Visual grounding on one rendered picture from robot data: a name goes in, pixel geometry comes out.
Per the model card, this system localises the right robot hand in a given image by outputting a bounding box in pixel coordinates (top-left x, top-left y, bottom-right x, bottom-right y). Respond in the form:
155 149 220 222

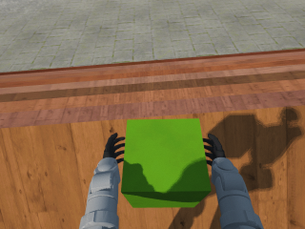
202 134 226 166

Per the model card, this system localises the left robot forearm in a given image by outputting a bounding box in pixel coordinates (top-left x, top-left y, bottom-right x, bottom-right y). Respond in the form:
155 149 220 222
79 157 121 229

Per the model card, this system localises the left robot hand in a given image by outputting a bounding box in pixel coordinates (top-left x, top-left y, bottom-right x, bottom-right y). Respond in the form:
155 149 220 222
103 133 125 163

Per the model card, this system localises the carton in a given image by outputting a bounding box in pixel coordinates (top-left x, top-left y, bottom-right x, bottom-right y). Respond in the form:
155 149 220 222
121 118 212 208

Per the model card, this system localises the right robot forearm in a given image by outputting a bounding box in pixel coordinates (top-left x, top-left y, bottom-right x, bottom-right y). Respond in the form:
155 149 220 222
211 157 264 229

